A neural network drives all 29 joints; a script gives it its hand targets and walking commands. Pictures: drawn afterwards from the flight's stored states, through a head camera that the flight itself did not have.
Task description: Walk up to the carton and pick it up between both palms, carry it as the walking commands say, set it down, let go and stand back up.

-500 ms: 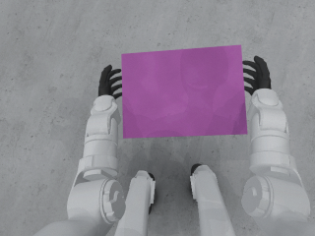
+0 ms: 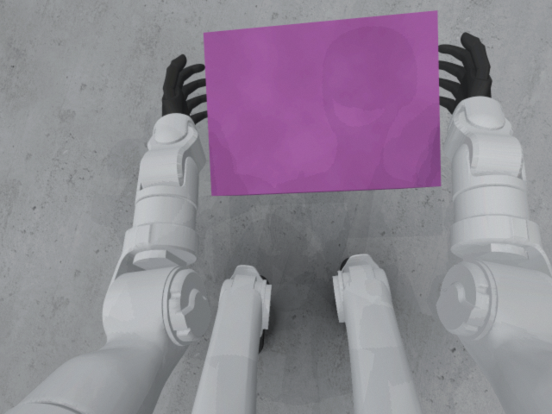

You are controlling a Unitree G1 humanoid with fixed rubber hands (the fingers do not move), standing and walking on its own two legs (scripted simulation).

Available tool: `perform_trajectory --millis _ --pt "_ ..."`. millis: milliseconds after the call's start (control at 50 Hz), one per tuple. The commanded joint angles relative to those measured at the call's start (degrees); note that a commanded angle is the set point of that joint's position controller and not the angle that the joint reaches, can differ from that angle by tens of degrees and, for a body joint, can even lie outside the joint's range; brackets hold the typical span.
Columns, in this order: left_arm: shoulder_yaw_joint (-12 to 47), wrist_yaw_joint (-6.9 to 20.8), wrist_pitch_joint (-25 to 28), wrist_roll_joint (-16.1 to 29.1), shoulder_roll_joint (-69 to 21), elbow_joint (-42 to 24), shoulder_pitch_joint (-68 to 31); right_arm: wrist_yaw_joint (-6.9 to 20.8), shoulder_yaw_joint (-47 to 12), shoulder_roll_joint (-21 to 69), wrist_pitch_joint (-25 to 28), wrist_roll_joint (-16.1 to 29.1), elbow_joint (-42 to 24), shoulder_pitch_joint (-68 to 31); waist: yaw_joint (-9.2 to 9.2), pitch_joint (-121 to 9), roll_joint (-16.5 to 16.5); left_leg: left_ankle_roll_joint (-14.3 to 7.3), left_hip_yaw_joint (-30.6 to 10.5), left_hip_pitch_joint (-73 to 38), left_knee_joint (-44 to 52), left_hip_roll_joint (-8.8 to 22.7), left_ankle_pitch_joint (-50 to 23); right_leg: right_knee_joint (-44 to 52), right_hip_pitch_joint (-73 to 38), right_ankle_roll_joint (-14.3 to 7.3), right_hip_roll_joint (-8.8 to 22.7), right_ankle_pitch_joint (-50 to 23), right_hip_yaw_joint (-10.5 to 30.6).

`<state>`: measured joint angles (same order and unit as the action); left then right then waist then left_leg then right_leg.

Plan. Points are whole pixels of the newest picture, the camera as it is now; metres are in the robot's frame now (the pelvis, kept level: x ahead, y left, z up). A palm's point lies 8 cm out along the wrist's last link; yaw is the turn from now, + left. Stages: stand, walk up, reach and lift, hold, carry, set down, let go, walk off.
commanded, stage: set down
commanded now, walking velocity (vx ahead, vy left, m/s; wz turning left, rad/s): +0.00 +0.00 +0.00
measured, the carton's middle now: (317, 124) +0.50 -0.06 -0.19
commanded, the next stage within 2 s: none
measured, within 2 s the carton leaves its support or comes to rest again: rests again in 1.70 s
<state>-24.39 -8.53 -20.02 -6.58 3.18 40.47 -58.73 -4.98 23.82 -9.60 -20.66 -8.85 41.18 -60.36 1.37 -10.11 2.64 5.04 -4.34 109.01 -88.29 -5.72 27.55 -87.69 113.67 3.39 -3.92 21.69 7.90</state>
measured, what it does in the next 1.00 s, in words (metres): lowers itself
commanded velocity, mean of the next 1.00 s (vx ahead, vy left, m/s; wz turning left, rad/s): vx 0.00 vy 0.00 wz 0.00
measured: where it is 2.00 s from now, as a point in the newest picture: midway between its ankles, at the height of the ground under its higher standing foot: (308, 321)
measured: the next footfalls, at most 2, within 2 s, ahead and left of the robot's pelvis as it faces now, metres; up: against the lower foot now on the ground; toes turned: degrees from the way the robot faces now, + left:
none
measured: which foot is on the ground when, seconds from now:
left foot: down 0.00-1.00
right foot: down 0.00-1.00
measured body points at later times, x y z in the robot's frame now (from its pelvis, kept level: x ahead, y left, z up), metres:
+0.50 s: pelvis +0.00 +0.00 -0.06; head +0.33 -0.05 +0.24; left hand +0.54 +0.13 -0.18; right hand +0.52 -0.25 -0.19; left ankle +0.09 +0.14 -0.51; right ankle +0.11 -0.13 -0.51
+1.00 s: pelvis -0.02 +0.00 -0.11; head +0.36 -0.05 +0.11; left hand +0.57 +0.12 -0.27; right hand +0.54 -0.25 -0.28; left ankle +0.09 +0.14 -0.51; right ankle +0.11 -0.13 -0.51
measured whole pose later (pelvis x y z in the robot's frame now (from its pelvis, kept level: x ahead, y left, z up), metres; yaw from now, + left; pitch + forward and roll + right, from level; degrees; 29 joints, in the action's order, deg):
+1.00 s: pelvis -0.02 +0.00 -0.11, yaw +0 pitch +32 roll +5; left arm -16.0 -13.3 -20.2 2.1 14.9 46.0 -86.6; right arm -8.6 13.2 -24.3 -19.6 3.1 49.8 -88.6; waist 2.5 29.9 2.7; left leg 5.4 -1.9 113.3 -114.7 -6.6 34.3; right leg -114.2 118.6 4.6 -5.2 27.8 8.4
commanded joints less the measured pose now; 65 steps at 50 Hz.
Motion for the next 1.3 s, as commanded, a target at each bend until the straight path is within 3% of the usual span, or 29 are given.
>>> perform_trajectory --millis 0,60,120,160,180,280,340,380,560,580,600,660,700,760,820,880,900,920,940,960,980,1020,1040,1080,1160,1180,1200,1260,1280 --pt "26.7 23.7 2.4 9.8 -45.0 -5.9 -44.9 22.1 -30.1 54.2 0.9 9.9 -4.3 -38.9 0.93 -67.7 -9.1 -3.9 11.4 -16.4 4.4 -4.1 -9.6 3.3 -46.6 -0.3 -2.2 -12.2 -12.4" --pt "27.1 23.8 2.6 12.1 -41.4 -7.5 -51.4 21.0 -28.0 51.2 0.8 9.2 -2.3 -42.5 4.46 -66.2 -10.6 -3.6 11.2 -9.5 2.6 -3.8 -5.9 2.0 -47.5 -0.7 -2.0 -12.0 -11.9" --pt "27.5 23.4 1.8 11.3 -46.8 -1.9 -46.0 20.3 -26.1 49.4 1.3 8.5 1.2 -38.1 3.27 -61.9 -4.8 -2.9 11.6 -10.5 2.3 -4.1 -5.9 0.3 -41.6 -1.7 -2.2 -11.1 -12.3" --pt "24.5 23.6 1.2 8.7 -44.8 3.1 -42.7 21.2 -24.7 48.1 1.4 8.5 0.1 -40.8 2.17 -58.6 -4.8 -3.2 11.6 -11.0 1.9 -4.1 -6.4 -0.1 -37.0 -1.2 -1.9 -9.7 -13.3" --pt "25.4 23.3 2.4 9.4 -41.9 -3.5 -46.3 21.3 -26.5 51.9 1.3 9.5 -0.5 -41.6 0.53 -63.3 -8.8 -3.8 11.2 -9.1 1.3 -3.5 -8.3 -1.1 -41.0 -0.7 -2.3 -13.5 -13.1" --pt "28.0 21.8 4.3 12.9 -40.2 -8.2 -54.7 20.6 -25.4 49.7 2.5 9.8 0.6 -39.8 3.19 -68.0 -5.7 -3.0 11.4 -10.0 -2.8 -3.5 -9.0 -4.4 -40.0 -1.9 -2.3 -15.8 -11.8" --pt "25.6 20.6 4.5 9.9 -38.6 -3.5 -49.4 21.0 -26.7 49.4 2.9 11.6 3.5 -41.3 -2.87 -60.4 -4.8 -3.1 11.9 -6.8 -3.4 -3.8 -9.1 -6.6 -34.8 -1.1 -1.9 -15.2 -11.7" --pt "25.6 20.5 3.5 9.4 -43.5 0.5 -46.0 20.6 -27.0 44.7 3.6 10.7 -1.1 -45.7 1.58 -64.3 -4.9 -2.5 10.9 -10.6 -3.9 -4.1 -10.9 -7.3 -33.8 -1.4 -2.4 -14.7 -13.4" --pt "33.6 17.6 5.6 15.2 -40.4 -14.1 -59.6 20.5 -29.5 44.6 4.2 14.7 -6.3 -49.9 4.32 -76.1 -4.0 -2.4 11.4 -19.3 -10.1 -3.2 -13.3 -12.5 -34.6 -1.9 -1.8 -16.8 -13.7" --pt "32.6 18.4 4.5 15.5 -40.1 -9.2 -58.5 20.1 -27.7 40.3 3.7 12.5 -3.5 -49.6 7.18 -73.0 -4.5 -2.3 11.4 -16.7 -10.8 -3.4 -10.7 -12.4 -34.1 -2.0 -1.4 -13.9 -14.4" --pt "33.5 17.9 4.7 15.5 -39.3 -11.5 -59.5 20.3 -27.9 43.2 3.5 13.8 -2.7 -48.7 4.62 -78.8 -1.9 -2.3 11.0 -22.8 -10.3 -3.3 -13.6 -13.5 -35.9 -1.9 -1.0 -16.1 -14.2" --pt "40.3 16.2 5.1 20.3 -40.6 -22.6 -69.4 19.3 -34.8 39.6 4.4 18.9 -16.3 -58.2 5.77 -98.0 -1.5 -1.9 10.9 -31.6 -13.6 -3.3 -18.2 -15.9 -43.9 -2.4 -1.1 -20.6 -14.2" --pt "35.5 15.6 4.2 18.0 -36.0 -16.2 -68.4 19.1 -35.0 39.4 3.4 19.5 -11.8 -60.9 0.49 -95.0 -3.4 -2.5 12.5 -29.7 -14.8 -2.8 -13.6 -16.8 -46.1 -2.0 -0.8 -16.0 -13.4" --pt "37.2 14.8 3.7 16.8 -32.5 -20.8 -71.1 18.6 -37.6 39.4 2.1 21.7 -11.9 -62.2 -1.01 -92.3 -4.3 -2.8 12.9 -28.9 -16.3 -1.3 -17.7 -19.7 -51.2 -1.2 -1.3 -22.8 -13.1" --pt "38.3 14.4 3.1 19.5 -32.4 -20.8 -76.1 18.1 -38.9 35.9 2.0 23.1 -15.1 -69.3 1.03 -94.2 -6.6 -3.2 13.8 -28.9 -17.1 -1.2 -13.1 -19.8 -50.9 -1.5 -1.0 -16.6 -13.8" --pt "33.5 15.6 3.6 17.8 -32.4 -10.3 -72.3 18.2 -35.8 37.3 2.9 21.6 -4.6 -66.8 -1.80 -74.0 -7.0 -4.2 13.4 -17.6 -17.4 -1.6 -7.9 -19.7 -43.3 -2.0 -0.3 -12.2 -12.2" --pt "31.6 16.3 4.0 17.5 -34.6 -6.4 -71.7 18.6 -33.3 37.1 3.7 19.6 -2.1 -65.1 1.63 -68.6 -8.8 -4.4 12.2 -15.8 -17.0 -1.4 -6.2 -20.5 -39.4 -1.9 -0.1 -10.6 -14.0" --pt "31.2 16.3 4.3 17.3 -35.7 -6.1 -70.1 18.6 -33.6 36.6 4.5 21.1 -3.5 -67.5 -1.06 -68.1 -5.8 -4.3 12.3 -16.9 -18.2 -1.2 -7.9 -20.6 -35.9 -2.5 0.1 -9.7 -12.7" --pt "28.7 17.1 4.5 16.2 -35.3 -2.2 -67.9 18.5 -30.9 35.8 4.6 18.5 0.0 -64.3 1.58 -63.9 -8.2 -4.3 12.0 -14.1 -18.5 -1.4 -6.5 -19.5 -35.4 -2.2 0.1 -8.1 -12.7" --pt "27.5 17.6 5.0 15.6 -34.3 0.5 -65.9 18.9 -30.5 37.6 5.1 18.5 2.9 -62.0 -0.50 -60.6 -9.0 -4.5 11.9 -11.4 -18.9 -1.2 -5.7 -20.3 -35.3 -2.1 0.1 -9.3 -13.1" --pt "26.8 18.1 5.2 14.9 -36.3 2.9 -63.7 19.3 -28.4 37.2 5.5 16.7 4.5 -59.5 3.98 -57.9 -8.0 -4.2 11.8 -9.1 -18.7 -1.1 -5.4 -20.3 -35.9 -2.1 -0.2 -10.8 -13.3" --pt "23.5 18.8 5.2 12.9 -37.4 8.5 -58.9 19.3 -27.6 37.5 6.3 16.3 4.7 -60.1 0.96 -53.4 -8.3 -4.7 10.6 -8.5 -19.6 -1.8 -7.0 -21.6 -32.4 -2.1 0.2 -10.8 -12.7" --pt "25.2 18.9 6.3 13.5 -35.1 3.7 -61.1 19.5 -27.0 37.1 6.6 15.3 2.9 -57.5 3.40 -57.8 -8.2 -4.1 10.7 -8.8 -21.0 -1.1 -9.9 -22.7 -35.7 -2.1 -0.2 -16.0 -12.5" --pt "27.2 17.9 8.0 15.7 -34.1 -2.9 -66.6 19.4 -26.9 39.6 6.8 16.5 5.0 -56.2 1.66 -63.4 -6.7 -3.3 11.2 -10.7 -22.4 -1.2 -15.5 -24.4 -37.4 -2.2 -0.6 -21.9 -11.6" --pt "31.7 16.2 7.7 18.0 -32.2 -5.0 -70.3 19.0 -28.1 35.7 7.2 19.1 1.8 -60.5 0.77 -64.6 -0.9 -3.1 11.3 -15.0 -23.9 -1.6 -14.3 -25.1 -33.9 -2.9 -0.1 -17.4 -11.4" --pt "32.3 16.0 6.5 18.4 -31.2 -2.4 -70.0 18.9 -27.9 32.9 6.9 19.3 1.7 -64.0 4.04 -61.8 -1.4 -3.8 9.9 -16.4 -23.0 -1.0 -9.3 -25.2 -31.2 -3.1 0.5 -12.2 -12.9" --pt "34.0 15.7 8.1 19.2 -30.9 -7.4 -72.8 19.2 -28.0 35.2 6.5 19.9 5.2 -58.9 2.18 -60.4 0.3 -3.4 10.8 -17.3 -24.5 -0.8 -13.3 -25.9 -30.6 -3.2 0.1 -14.9 -11.0" --pt "35.5 13.8 8.4 20.3 -27.9 -9.0 -76.1 18.7 -30.0 30.9 7.1 22.1 0.3 -66.4 4.11 -64.0 -1.0 -3.9 10.4 -22.1 -25.9 -0.5 -13.9 -27.0 -29.7 -2.9 0.9 -14.6 -12.7" --pt "32.7 13.7 8.2 19.4 -25.1 -6.1 -73.8 18.4 -30.5 32.2 7.7 23.4 -2.9 -71.6 1.60 -61.0 -3.1 -5.1 10.4 -16.8 -26.5 -0.6 -11.9 -26.6 -31.3 -2.4 0.6 -14.2 -11.5"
